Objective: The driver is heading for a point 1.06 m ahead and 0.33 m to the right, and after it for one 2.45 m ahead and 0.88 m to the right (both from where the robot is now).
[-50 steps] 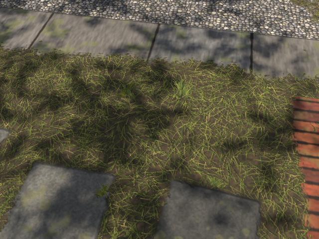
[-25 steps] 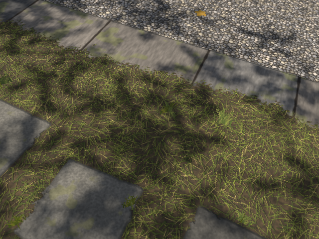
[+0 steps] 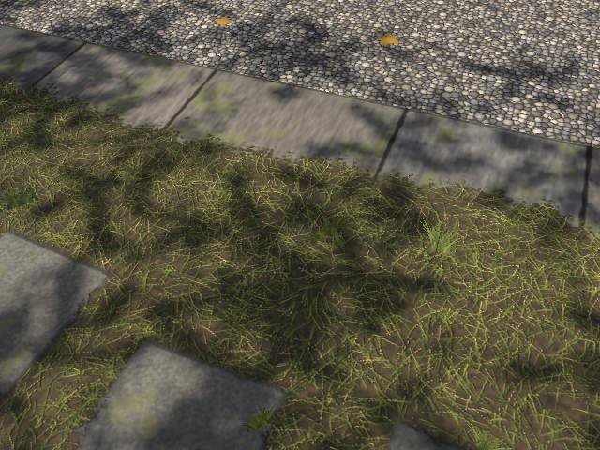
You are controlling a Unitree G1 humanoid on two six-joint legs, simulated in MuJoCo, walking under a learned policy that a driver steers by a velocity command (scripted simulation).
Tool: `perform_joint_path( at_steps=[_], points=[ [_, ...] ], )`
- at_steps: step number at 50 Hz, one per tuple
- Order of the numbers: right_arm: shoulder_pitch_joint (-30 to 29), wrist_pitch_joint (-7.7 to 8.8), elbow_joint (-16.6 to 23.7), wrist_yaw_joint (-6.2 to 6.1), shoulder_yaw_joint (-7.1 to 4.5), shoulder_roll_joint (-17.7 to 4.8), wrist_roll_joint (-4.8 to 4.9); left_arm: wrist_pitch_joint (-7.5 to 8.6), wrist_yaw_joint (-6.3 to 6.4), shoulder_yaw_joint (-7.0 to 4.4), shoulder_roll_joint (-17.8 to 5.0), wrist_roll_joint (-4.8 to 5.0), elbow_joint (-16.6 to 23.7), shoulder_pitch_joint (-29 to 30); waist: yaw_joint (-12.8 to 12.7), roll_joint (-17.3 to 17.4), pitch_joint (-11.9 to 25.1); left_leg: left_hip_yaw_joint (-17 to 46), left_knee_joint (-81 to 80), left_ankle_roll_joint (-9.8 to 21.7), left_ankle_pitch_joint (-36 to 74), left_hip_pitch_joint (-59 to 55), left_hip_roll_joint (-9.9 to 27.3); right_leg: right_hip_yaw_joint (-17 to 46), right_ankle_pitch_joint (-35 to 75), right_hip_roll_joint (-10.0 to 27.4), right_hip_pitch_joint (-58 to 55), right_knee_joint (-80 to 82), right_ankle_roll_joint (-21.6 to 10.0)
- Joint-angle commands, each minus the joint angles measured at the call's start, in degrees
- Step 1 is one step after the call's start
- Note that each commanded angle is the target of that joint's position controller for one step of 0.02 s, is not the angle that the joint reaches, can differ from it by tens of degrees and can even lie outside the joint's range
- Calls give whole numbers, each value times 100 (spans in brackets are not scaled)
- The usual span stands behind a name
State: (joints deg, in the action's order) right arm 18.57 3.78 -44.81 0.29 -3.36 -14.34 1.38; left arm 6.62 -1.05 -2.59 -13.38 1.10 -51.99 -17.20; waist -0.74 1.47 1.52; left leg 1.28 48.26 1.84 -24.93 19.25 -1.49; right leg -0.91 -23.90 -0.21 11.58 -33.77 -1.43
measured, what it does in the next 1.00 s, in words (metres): walks ahead, turning right: left foot, then right foot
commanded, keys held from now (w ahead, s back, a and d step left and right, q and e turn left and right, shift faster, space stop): w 0.34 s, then w+e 0.66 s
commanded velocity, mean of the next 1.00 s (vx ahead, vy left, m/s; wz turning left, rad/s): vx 0.47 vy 0.00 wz -0.26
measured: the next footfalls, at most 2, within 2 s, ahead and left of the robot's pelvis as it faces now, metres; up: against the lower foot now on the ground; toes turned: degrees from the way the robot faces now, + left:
left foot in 0.34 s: +0.34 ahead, +0.14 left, +0.00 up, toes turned +1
right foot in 0.92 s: +0.59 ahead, -0.15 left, +0.00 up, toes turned -19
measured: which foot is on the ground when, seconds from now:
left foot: up 0.00-0.32, down 0.34-0.92, up 0.94-1.00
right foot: down 0.00-0.34, up 0.36-0.90, down 0.92-1.00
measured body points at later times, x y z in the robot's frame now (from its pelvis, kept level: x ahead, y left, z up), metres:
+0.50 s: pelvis +0.24 +0.05 +0.01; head +0.26 +0.06 +0.46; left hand +0.32 +0.33 -0.12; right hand +0.35 -0.22 -0.10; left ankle +0.30 +0.13 -0.73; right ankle +0.16 -0.10 -0.63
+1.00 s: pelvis +0.50 -0.04 -0.01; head +0.54 -0.07 +0.44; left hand +0.75 +0.15 -0.10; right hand +0.47 -0.33 -0.14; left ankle +0.37 +0.14 -0.63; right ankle +0.55 -0.14 -0.73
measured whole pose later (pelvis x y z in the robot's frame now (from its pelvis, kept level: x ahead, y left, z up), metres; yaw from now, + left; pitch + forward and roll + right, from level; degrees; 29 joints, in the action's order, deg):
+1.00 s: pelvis +0.50 -0.04 -0.01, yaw -19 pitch +2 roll +1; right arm 15.4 5.2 -48.1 0.0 -3.2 -16.6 1.3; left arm 3.1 -2.3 -4.0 -16.0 1.0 -38.4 -8.4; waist 1.0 0.1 -3.7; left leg -1.7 67.3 -0.6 -26.8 14.7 2.7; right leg -2.3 -11.1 -3.1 27.6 -36.4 -5.9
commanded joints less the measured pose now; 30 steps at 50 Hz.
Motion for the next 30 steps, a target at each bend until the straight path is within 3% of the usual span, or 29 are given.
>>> perform_joint_path(
  at_steps=[1,3,5,8,10,12,13,15,16,17,18,19,20,21,22,23,25,27,30],
  points=[
    [-1183,284,924,25,-91,-556,87,4,-12,-213,-917,-100,3,-1251,-495,-671,-454,265,2279,74,-440,4016,186,3147,2289,2168,-2759,1648,-1655],
    [-1292,241,968,83,-42,-404,22,-97,0,-117,-714,-59,107,-907,-312,-416,-614,167,1982,116,286,4060,588,2258,2582,1917,-2398,1922,-1299],
    [-1398,217,1033,169,5,-240,-27,-202,42,-50,-568,-62,149,-734,-237,-605,-663,-148,1238,26,948,3341,627,1487,2871,1480,-1692,2253,-1028],
    [-1955,229,1247,260,143,64,-49,-234,165,-79,-807,-59,217,-639,-331,-649,-737,-534,-424,-79,2107,1918,363,619,2902,956,-590,2582,-830],
    [-2139,216,1348,263,105,-99,-4,-182,198,-140,-1047,-10,179,-825,-343,-820,-725,-509,-1041,-52,2434,1374,259,614,2794,1097,-559,2751,-830],
    [-2191,204,1407,250,37,-342,23,-154,191,-176,-1102,60,159,-832,-248,-863,-767,-376,-1461,84,2478,1260,252,629,3010,1310,-915,2645,-773],
    [-2118,204,1405,240,-10,-457,18,-161,183,-193,-1128,60,162,-801,-145,-878,-690,-362,-1576,178,2405,1109,206,604,3622,1391,-1129,2429,-714],
    [-1464,174,1251,189,-153,-716,-8,-221,172,-240,-1223,21,180,-736,300,-943,-139,-537,-1644,424,2167,153,-42,394,5464,1345,-1381,1390,-565],
    [-609,137,987,141,-266,-892,-5,-263,177,-221,-1162,-17,206,-731,717,-869,369,-631,-1694,586,2153,-996,-160,230,5943,1138,-1066,336,-450],
    [425,95,759,64,-358,-1157,-48,-271,187,-151,-999,-115,341,-672,1134,-477,1045,282,-1461,876,2027,-2749,666,168,4564,919,212,-1326,-284],
    [742,124,643,94,-412,-1697,-205,-184,140,122,-8,-83,471,-1509,598,1425,2085,3364,-2326,1788,343,-4381,2337,307,-28,-207,2116,-3656,13],
    [711,146,643,96,-291,-1140,-170,-55,91,-10,-619,83,357,-1260,800,1228,2126,4480,-3236,1757,-444,-4072,2451,1099,-695,-162,2684,-4486,-61],
    [247,168,626,83,-206,-912,-127,-24,76,-131,-979,240,591,-603,710,844,980,3476,-3293,1439,-316,-3208,2309,930,-288,132,3150,-4616,-118],
    [-153,188,627,86,-156,-777,-117,-16,105,-116,-950,199,697,-219,516,268,488,2631,-3376,1252,337,-2297,2099,779,253,463,2964,-4344,-160],
    [-450,226,592,113,-134,-665,-169,-51,130,-131,-865,97,719,-101,299,95,223,2077,-3521,1135,887,-1584,1867,733,578,653,2705,-4032,-153],
    [-664,285,564,129,-100,-521,-221,-150,143,-165,-815,73,661,-281,58,240,152,1583,-3707,1052,1164,-1134,1663,801,799,830,2343,-3843,-155],
    [-775,383,426,142,-115,-458,-208,-331,154,-152,-603,91,569,-524,-106,329,37,1043,-4054,1104,1384,-647,1580,790,913,879,2051,-3657,-90],
    [-762,441,268,122,-158,-569,-209,-439,188,-168,-569,62,664,-314,-143,209,-248,604,-4285,1111,1616,-459,1600,870,1180,883,2344,-3399,-11],
    [-561,429,75,39,-200,-686,-234,-438,188,-195,-588,16,814,122,-37,61,-417,107,-4346,1075,1956,-805,1592,1036,2011,809,2971,-2763,88]
  ],
)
